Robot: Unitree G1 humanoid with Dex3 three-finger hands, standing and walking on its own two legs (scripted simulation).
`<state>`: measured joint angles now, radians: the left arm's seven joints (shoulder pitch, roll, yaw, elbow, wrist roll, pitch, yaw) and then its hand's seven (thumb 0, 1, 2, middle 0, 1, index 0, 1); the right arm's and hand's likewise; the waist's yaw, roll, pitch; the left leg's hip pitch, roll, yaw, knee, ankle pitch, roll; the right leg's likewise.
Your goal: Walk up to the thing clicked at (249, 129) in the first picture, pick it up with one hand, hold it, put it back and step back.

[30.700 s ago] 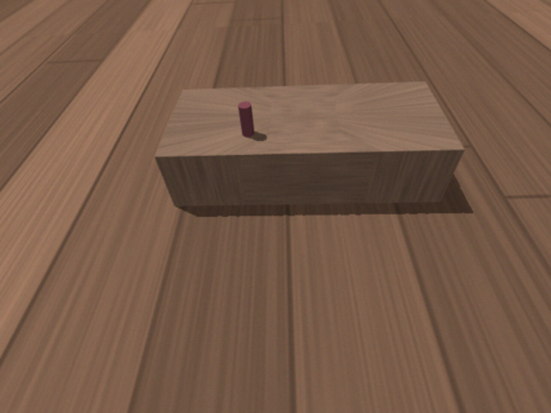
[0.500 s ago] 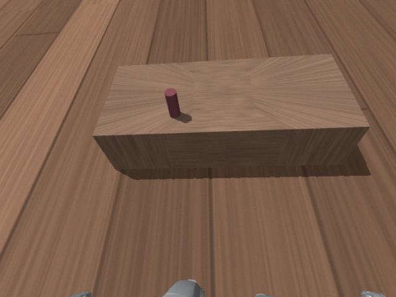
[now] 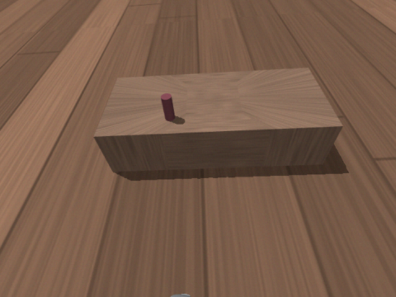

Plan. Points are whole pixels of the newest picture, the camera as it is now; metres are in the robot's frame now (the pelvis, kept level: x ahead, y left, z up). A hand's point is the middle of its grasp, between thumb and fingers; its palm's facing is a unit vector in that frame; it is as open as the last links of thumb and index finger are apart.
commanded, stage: step back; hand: left
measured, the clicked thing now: (168, 107) +1.11 +0.29 -0.36
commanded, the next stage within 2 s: stand in 0.76 s
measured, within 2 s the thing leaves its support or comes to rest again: neither
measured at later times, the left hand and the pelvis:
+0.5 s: hand out of the picture +0.09 +0.28 -0.15, palm faces +0.07 -0.93 -0.36, open 7.4 cm; pelvis +0.03 +0.01 +0.00, yaw +3 degrees
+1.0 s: hand out of the picture +0.11 +0.27 -0.15, palm faces +0.05 -0.94 -0.34, open 7.4 cm; pelvis +0.03 +0.01 +0.01, yaw +2 degrees
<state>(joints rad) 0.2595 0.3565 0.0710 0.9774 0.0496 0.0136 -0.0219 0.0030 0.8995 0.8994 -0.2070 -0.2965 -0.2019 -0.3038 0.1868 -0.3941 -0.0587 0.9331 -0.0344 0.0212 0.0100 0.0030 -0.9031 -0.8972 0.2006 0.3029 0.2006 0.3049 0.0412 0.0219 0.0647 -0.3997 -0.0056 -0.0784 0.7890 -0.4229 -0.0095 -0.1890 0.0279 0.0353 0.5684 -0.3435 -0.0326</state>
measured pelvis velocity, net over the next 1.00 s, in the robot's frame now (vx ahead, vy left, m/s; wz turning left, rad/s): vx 0.03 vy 0.01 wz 0.04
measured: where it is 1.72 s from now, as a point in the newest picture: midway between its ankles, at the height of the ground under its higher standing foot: outside the picture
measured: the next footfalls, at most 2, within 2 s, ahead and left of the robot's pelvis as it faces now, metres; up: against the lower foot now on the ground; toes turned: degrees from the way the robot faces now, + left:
none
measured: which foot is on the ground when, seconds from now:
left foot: down 0.00-1.00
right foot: down 0.00-1.00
